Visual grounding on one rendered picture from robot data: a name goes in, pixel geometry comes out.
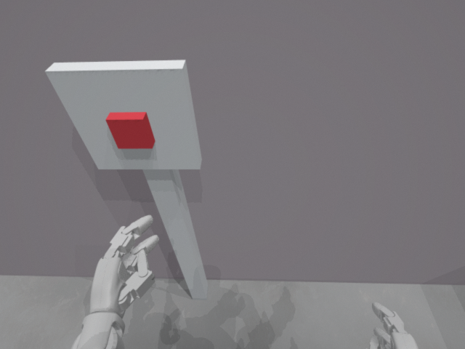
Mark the button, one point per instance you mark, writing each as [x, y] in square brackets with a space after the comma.
[131, 130]

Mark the robot left forearm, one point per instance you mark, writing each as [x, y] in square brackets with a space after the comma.
[101, 330]

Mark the robot left hand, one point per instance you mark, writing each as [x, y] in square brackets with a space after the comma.
[113, 272]

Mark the panel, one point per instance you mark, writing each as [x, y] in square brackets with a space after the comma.
[90, 91]

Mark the robot right hand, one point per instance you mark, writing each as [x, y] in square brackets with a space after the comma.
[394, 326]

